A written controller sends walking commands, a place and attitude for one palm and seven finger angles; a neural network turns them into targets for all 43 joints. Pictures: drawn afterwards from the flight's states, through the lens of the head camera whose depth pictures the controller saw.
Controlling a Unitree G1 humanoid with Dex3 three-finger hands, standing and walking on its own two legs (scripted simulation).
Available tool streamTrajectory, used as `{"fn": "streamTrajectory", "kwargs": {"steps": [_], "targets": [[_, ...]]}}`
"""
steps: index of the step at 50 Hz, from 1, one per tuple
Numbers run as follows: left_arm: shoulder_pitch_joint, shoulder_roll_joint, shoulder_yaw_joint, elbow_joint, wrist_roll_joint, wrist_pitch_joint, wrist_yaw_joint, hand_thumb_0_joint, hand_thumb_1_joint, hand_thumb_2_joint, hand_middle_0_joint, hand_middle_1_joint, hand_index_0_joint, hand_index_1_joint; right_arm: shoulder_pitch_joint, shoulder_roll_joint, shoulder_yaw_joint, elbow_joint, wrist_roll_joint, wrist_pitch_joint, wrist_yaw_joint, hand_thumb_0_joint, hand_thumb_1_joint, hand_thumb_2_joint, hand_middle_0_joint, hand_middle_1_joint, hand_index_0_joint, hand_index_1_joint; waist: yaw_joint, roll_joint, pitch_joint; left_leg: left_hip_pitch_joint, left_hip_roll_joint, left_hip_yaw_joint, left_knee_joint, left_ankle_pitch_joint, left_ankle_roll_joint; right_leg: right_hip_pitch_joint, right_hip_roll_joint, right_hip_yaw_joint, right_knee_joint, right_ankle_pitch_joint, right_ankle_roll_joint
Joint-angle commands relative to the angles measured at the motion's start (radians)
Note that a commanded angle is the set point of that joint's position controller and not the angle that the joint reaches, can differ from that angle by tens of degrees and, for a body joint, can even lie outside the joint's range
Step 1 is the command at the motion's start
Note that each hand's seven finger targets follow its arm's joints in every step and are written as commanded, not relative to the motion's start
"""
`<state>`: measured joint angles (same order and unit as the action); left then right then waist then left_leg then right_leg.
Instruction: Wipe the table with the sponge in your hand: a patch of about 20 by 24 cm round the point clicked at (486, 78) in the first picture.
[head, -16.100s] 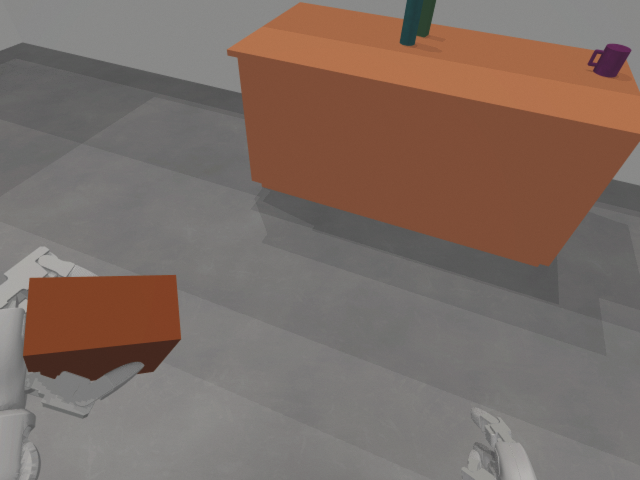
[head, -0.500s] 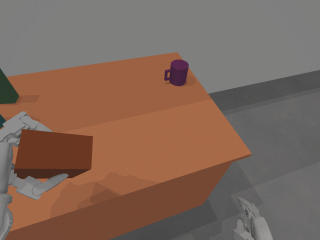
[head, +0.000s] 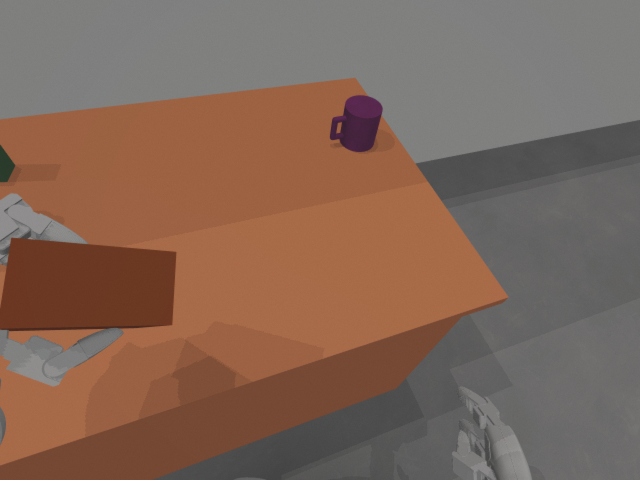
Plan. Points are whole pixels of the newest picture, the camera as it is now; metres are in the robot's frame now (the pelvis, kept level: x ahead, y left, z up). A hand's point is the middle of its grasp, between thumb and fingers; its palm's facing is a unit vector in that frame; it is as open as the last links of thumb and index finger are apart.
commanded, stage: come to a stop and stand still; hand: left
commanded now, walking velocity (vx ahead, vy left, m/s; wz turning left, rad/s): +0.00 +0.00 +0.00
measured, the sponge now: (109, 293) +0.24 +0.23 +0.15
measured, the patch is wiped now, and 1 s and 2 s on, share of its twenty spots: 0.00 0.00 0.00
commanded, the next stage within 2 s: look again from close up in 0.30 s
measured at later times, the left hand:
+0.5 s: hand (50, 303) +0.22 +0.26 +0.17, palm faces +0.33 -0.85 -0.41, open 10.2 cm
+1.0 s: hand (84, 309) +0.22 +0.23 +0.16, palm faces +0.34 -0.85 -0.41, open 10.2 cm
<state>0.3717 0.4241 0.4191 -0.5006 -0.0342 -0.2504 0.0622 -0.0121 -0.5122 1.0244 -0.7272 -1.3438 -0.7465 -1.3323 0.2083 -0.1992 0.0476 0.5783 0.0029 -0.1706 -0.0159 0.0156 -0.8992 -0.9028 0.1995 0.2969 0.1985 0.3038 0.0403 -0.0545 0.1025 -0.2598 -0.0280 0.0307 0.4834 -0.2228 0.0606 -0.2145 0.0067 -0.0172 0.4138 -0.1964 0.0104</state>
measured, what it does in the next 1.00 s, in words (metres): stands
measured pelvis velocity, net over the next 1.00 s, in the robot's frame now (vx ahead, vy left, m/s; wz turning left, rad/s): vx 0.00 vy -0.02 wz -0.01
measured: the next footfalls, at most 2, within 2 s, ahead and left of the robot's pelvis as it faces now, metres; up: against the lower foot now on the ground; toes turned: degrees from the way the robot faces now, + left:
none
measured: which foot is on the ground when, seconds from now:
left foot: down 0.00-1.00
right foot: down 0.00-1.00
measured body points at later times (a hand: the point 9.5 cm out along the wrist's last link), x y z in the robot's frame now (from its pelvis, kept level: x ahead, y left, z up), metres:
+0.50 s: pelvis +0.00 +0.01 +0.00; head +0.03 +0.05 +0.45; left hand +0.19 +0.30 +0.19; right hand +0.19 -0.20 -0.06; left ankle +0.02 +0.07 -0.74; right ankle +0.01 -0.13 -0.74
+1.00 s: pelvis +0.00 -0.02 +0.00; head +0.01 +0.00 +0.45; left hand +0.19 +0.28 +0.18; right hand +0.17 -0.24 -0.06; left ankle +0.02 +0.07 -0.74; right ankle +0.01 -0.13 -0.74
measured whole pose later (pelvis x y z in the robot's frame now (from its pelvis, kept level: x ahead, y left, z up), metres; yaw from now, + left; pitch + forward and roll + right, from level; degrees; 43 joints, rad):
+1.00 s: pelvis +0.00 -0.02 +0.00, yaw -1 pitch +0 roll -1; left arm 0.41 0.39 0.36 -0.42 -0.03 -0.23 0.06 -0.01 -0.51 1.03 -0.72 -1.34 -0.74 -1.33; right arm 0.22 -0.20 0.03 0.57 0.01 -0.13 -0.03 0.01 -0.90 -0.90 0.20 0.30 0.20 0.30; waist 0.03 -0.03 0.03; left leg -0.23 -0.01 0.04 0.42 -0.19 0.04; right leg -0.20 0.02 -0.01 0.38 -0.17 -0.01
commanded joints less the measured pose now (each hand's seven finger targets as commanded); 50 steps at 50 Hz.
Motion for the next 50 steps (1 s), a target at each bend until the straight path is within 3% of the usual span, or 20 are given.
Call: {"fn": "streamTrajectory", "kwargs": {"steps": [1,4,5,6,10,11,17,20,21,25,26,30,31,34,35,36,40,41,45,50], "targets": [[0.045,0.085,0.031,-0.169,-0.018,-0.069,0.015,0.000,0.100,1.300,-1.200,-1.600,-1.200,-1.600,-0.063,-0.128,-0.060,-0.138,-0.001,-0.052,0.000,0.000,-0.900,-0.900,0.200,0.300,0.200,0.300,-0.008,0.109,-0.266,0.126,0.120,-0.099,-0.086,0.258,-0.047,0.064,-0.058,0.048,-0.039,0.215,-0.033],[0.008,0.110,0.055,-0.108,-0.019,-0.058,0.012,0.000,0.100,1.300,-1.200,-1.600,-1.200,-1.600,-0.074,-0.133,-0.068,-0.137,0.004,-0.031,-0.009,0.000,-0.900,-0.900,0.200,0.300,0.200,0.300,-0.013,0.073,-0.213,0.087,0.129,-0.108,-0.118,0.190,-0.060,0.042,-0.060,0.057,-0.050,0.176,-0.031],[0.001,0.134,0.083,-0.096,-0.012,-0.053,0.017,0.000,0.100,1.300,-1.200,-1.600,-1.200,-1.600,-0.095,-0.129,-0.066,-0.136,0.009,-0.027,-0.013,0.000,-0.900,-0.900,0.200,0.300,0.200,0.300,-0.013,0.090,-0.201,0.097,0.128,-0.102,-0.134,0.185,-0.063,0.028,-0.052,0.055,-0.051,0.171,-0.029],[-0.018,0.101,0.048,-0.070,-0.020,-0.054,0.009,0.000,0.100,1.300,-1.200,-1.600,-1.200,-1.600,-0.084,-0.127,-0.060,-0.140,0.004,-0.016,-0.017,0.000,-0.900,-0.900,0.200,0.300,0.200,0.300,-0.014,0.075,-0.190,0.068,0.131,-0.112,-0.149,0.161,-0.060,0.037,-0.052,0.039,-0.061,0.158,-0.025],[-0.089,0.151,0.070,-0.161,-0.006,-0.062,0.014,0.000,0.100,1.300,-1.200,-1.600,-1.200,-1.600,-0.114,-0.122,-0.056,-0.163,0.009,-0.012,-0.024,0.000,-0.900,-0.900,0.200,0.300,0.200,0.300,-0.013,0.144,-0.208,0.076,0.132,-0.110,-0.168,0.118,-0.064,0.059,-0.047,0.042,-0.042,0.133,-0.028],[-0.096,0.114,0.031,-0.173,-0.009,-0.068,0.009,0.000,0.100,1.300,-1.200,-1.600,-1.200,-1.600,-0.103,-0.123,-0.054,-0.167,0.002,-0.010,-0.025,0.000,-0.900,-0.900,0.200,0.300,0.200,0.300,-0.011,0.149,-0.216,0.061,0.134,-0.113,-0.173,0.100,-0.057,0.072,-0.047,0.029,-0.046,0.127,-0.027],[-0.068,0.143,0.042,-0.284,-0.004,-0.075,0.023,0.000,0.100,1.300,-1.200,-1.600,-1.200,-1.600,-0.092,-0.124,-0.056,-0.183,-0.002,-0.027,-0.018,0.000,-0.900,-0.900,0.200,0.300,0.200,0.300,-0.010,0.209,-0.256,0.072,0.134,-0.118,-0.157,0.128,-0.065,0.108,-0.045,0.023,-0.027,0.140,-0.033],[-0.029,0.160,0.081,-0.235,0.001,-0.068,0.032,0.000,0.100,1.300,-1.200,-1.600,-1.200,-1.600,-0.094,-0.125,-0.058,-0.170,0.001,-0.027,-0.019,0.000,-0.900,-0.900,0.200,0.300,0.200,0.300,-0.010,0.200,-0.253,0.088,0.133,-0.120,-0.158,0.156,-0.085,0.096,-0.043,0.024,-0.024,0.145,-0.034],[-0.025,0.120,0.047,-0.204,-0.007,-0.070,0.025,0.000,0.100,1.300,-1.200,-1.600,-1.200,-1.600,-0.079,-0.127,-0.057,-0.165,-0.004,-0.019,-0.019,0.000,-0.900,-0.900,0.200,0.300,0.200,0.300,-0.011,0.170,-0.245,0.074,0.135,-0.125,-0.160,0.151,-0.080,0.090,-0.041,0.017,-0.035,0.136,-0.032],[-0.011,0.133,0.071,-0.141,-0.006,-0.059,0.026,0.000,0.100,1.300,-1.200,-1.600,-1.200,-1.600,-0.085,-0.128,-0.062,-0.160,0.007,-0.014,-0.023,0.000,-0.900,-0.900,0.200,0.300,0.200,0.300,-0.015,0.161,-0.221,0.085,0.134,-0.122,-0.171,0.147,-0.094,0.070,-0.044,0.027,-0.041,0.134,-0.033],[-0.012,0.094,0.028,-0.120,-0.011,-0.059,0.018,0.000,0.100,1.300,-1.200,-1.600,-1.200,-1.600,-0.076,-0.129,-0.059,-0.160,0.001,-0.007,-0.023,0.000,-0.900,-0.900,0.200,0.300,0.200,0.300,-0.015,0.134,-0.214,0.073,0.137,-0.122,-0.175,0.122,-0.084,0.065,-0.044,0.020,-0.057,0.122,-0.029],[-0.029,0.122,0.042,-0.144,-0.002,-0.053,0.023,0.000,0.100,1.300,-1.200,-1.600,-1.200,-1.600,-0.097,-0.129,-0.062,-0.165,0.011,-0.011,-0.026,0.000,-0.900,-0.900,0.200,0.300,0.200,0.300,-0.016,0.123,-0.206,0.062,0.130,-0.123,-0.189,0.056,-0.078,0.070,-0.047,0.035,-0.063,0.104,-0.029],[-0.029,0.085,0.004,-0.126,-0.006,-0.055,0.018,0.000,0.100,1.300,-1.200,-1.600,-1.200,-1.600,-0.088,-0.130,-0.058,-0.164,0.005,-0.007,-0.025,0.000,-0.900,-0.900,0.200,0.300,0.200,0.300,-0.015,0.111,-0.202,0.046,0.130,-0.123,-0.193,0.018,-0.067,0.069,-0.048,0.033,-0.075,0.089,-0.028],[-0.040,0.115,0.024,-0.164,-0.002,-0.054,0.023,0.000,0.100,1.300,-1.200,-1.600,-1.200,-1.600,-0.085,-0.130,-0.065,-0.168,0.007,-0.013,-0.027,0.000,-0.900,-0.900,0.200,0.300,0.200,0.300,-0.017,0.098,-0.213,0.043,0.121,-0.120,-0.171,0.005,-0.052,0.082,-0.057,0.055,-0.080,0.100,-0.034],[-0.049,0.146,0.053,-0.191,0.003,-0.052,0.031,0.000,0.100,1.300,-1.200,-1.600,-1.200,-1.600,-0.107,-0.130,-0.063,-0.169,0.011,-0.016,-0.029,0.000,-0.900,-0.900,0.200,0.300,0.200,0.300,-0.016,0.118,-0.220,0.052,0.115,-0.116,-0.171,0.017,-0.054,0.083,-0.055,0.058,-0.076,0.109,-0.033],[-0.042,0.107,0.018,-0.169,-0.003,-0.055,0.026,0.000,0.100,1.300,-1.200,-1.600,-1.200,-1.600,-0.096,-0.130,-0.059,-0.167,0.005,-0.013,-0.028,0.000,-0.900,-0.900,0.200,0.300,0.200,0.300,-0.016,0.118,-0.216,0.044,0.115,-0.116,-0.171,0.002,-0.047,0.077,-0.056,0.053,-0.084,0.095,-0.033],[-0.033,0.160,0.071,-0.186,0.000,-0.053,0.036,0.000,0.100,1.300,-1.200,-1.600,-1.200,-1.600,-0.102,-0.128,-0.064,-0.166,0.010,-0.020,-0.031,0.000,-0.900,-0.900,0.200,0.300,0.200,0.300,-0.016,0.148,-0.214,0.054,0.110,-0.113,-0.161,0.003,-0.048,0.068,-0.059,0.071,-0.086,0.096,-0.038],[-0.028,0.125,0.044,-0.167,-0.007,-0.054,0.031,0.000,0.100,1.300,-1.200,-1.600,-1.200,-1.600,-0.091,-0.123,-0.061,-0.161,0.004,-0.016,-0.031,0.000,-0.900,-0.900,0.200,0.300,0.200,0.300,-0.016,0.127,-0.221,0.052,0.115,-0.112,-0.161,-0.004,-0.044,0.069,-0.057,0.062,-0.093,0.088,-0.037],[-0.035,0.138,0.062,-0.143,-0.010,-0.044,0.028,0.000,0.100,1.300,-1.200,-1.600,-1.200,-1.600,-0.094,-0.124,-0.069,-0.159,0.011,-0.014,-0.029,0.000,-0.900,-0.900,0.200,0.300,0.200,0.300,-0.021,0.138,-0.207,0.088,0.134,-0.121,-0.180,0.025,-0.059,0.029,-0.040,0.058,-0.078,0.080,-0.035],[-0.069,0.120,0.030,-0.144,-0.010,-0.032,0.022,0.000,0.100,1.300,-1.200,-1.600,-1.200,-1.600,-0.099,-0.121,-0.073,-0.165,0.016,-0.008,-0.023,0.000,-0.900,-0.900,0.200,0.300,0.200,0.300,-0.022,0.156,-0.195,0.090,0.161,-0.124,-0.200,-0.027,-0.050,0.004,-0.027,0.046,-0.067,0.045,-0.029]]}}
